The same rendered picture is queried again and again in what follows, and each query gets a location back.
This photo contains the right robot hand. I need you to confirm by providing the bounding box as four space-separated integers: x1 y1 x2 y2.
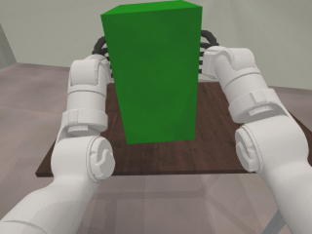
198 29 219 74

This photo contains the table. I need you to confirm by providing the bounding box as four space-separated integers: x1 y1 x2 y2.
35 82 312 234

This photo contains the left robot hand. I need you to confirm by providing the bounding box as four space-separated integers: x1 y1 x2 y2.
92 36 113 78

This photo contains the robot left upper arm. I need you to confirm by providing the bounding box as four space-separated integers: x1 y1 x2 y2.
0 136 115 234

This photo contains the robot right upper arm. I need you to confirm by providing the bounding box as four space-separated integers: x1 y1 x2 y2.
235 114 312 234

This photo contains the robot right forearm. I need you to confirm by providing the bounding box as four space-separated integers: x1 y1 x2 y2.
202 46 309 157

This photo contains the carton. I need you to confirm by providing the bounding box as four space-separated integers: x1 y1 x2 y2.
100 0 203 144

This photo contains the robot left forearm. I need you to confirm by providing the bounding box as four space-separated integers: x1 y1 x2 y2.
51 54 112 169

